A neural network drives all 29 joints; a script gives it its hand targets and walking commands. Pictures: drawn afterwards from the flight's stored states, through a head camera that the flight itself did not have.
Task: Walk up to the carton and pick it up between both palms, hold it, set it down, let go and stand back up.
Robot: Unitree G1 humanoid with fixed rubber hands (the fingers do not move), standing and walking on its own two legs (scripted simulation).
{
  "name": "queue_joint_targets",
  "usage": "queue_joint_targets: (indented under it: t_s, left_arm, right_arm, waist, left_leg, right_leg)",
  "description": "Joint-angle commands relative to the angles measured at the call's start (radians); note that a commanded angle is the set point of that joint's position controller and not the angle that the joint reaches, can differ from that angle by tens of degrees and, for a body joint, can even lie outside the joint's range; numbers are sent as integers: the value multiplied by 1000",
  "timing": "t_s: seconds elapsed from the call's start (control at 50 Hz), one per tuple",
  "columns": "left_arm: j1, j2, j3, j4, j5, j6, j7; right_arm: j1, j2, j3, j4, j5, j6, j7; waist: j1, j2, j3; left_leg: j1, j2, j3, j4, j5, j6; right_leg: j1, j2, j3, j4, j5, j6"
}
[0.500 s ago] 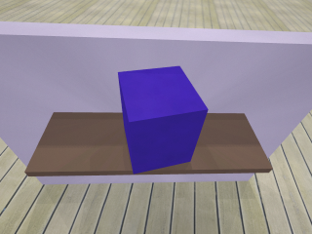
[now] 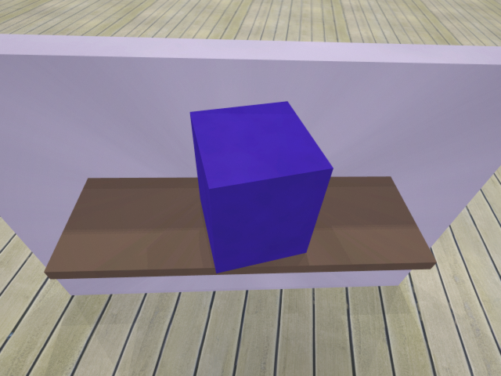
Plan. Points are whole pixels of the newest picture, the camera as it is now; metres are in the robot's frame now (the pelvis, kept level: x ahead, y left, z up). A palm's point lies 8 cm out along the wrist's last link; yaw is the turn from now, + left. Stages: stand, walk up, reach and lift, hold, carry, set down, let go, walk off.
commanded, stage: stand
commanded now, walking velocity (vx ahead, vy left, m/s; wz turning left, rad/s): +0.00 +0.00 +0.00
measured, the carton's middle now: (252, 187) +0.46 -0.01 +0.04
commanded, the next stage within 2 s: none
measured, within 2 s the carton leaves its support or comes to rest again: neither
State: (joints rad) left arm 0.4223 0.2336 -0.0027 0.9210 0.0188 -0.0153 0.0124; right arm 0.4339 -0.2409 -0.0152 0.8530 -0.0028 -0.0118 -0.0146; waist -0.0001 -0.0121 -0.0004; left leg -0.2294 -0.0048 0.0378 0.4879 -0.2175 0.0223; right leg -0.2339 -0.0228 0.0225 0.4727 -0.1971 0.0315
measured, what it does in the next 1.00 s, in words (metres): stands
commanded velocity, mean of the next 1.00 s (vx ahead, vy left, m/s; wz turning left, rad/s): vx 0.00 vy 0.00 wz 0.00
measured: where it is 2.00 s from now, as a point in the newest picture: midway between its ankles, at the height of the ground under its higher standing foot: outside the picture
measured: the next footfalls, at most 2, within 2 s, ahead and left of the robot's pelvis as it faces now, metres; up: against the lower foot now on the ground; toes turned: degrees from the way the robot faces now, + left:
none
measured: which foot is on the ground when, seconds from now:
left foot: down 0.00-1.00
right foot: down 0.00-1.00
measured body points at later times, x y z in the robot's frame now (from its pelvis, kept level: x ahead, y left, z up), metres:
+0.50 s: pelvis +0.01 -0.01 +0.00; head +0.00 +0.00 +0.45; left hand +0.02 +0.24 -0.15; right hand +0.01 -0.26 -0.14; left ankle +0.03 +0.10 -0.74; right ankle +0.04 -0.14 -0.74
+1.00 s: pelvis +0.02 -0.01 +0.00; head +0.02 +0.00 +0.45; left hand +0.02 +0.23 -0.15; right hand +0.01 -0.25 -0.14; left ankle +0.03 +0.10 -0.74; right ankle +0.04 -0.14 -0.74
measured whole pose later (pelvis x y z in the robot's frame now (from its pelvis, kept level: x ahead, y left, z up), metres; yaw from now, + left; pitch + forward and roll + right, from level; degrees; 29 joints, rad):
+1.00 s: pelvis +0.02 -0.01 +0.00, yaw +0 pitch -2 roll +0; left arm 0.36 0.20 -0.02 1.01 0.01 -0.01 0.03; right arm 0.40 -0.19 0.00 0.96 0.00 -0.01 -0.03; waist 0.00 -0.01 0.01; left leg -0.19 0.00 0.04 0.45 -0.23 0.01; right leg -0.20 -0.01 0.02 0.44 -0.21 0.02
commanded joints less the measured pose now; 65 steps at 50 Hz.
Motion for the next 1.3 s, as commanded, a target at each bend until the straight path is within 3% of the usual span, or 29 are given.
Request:
queue_joint_targets:
  t_s: [0.0,0.42,1.28]
  left_arm:
    - [37,120,29,-49,-1,-17,9]
    - [17,106,21,-8,-9,-11,20]
    - [-9,70,10,78,-14,-3,33]
  right_arm:
    - [46,-141,-36,-45,0,-18,-10]
    - [43,-105,-19,27,2,-15,-18]
    - [30,-64,-9,103,4,-12,-31]
  waist:
    - [-6,1,109]
    - [-2,4,87]
    - [-2,12,90]
  left_leg:
    - [-76,98,-142,-148,-178,9]
    - [-26,100,-122,-131,-55,1]
    - [9,105,-108,-152,4,-6]
  right_leg:
    - [-56,-52,87,-97,-117,-26]
    - [-32,-62,91,-105,-34,-35]
    - [4,-67,67,-117,20,-30]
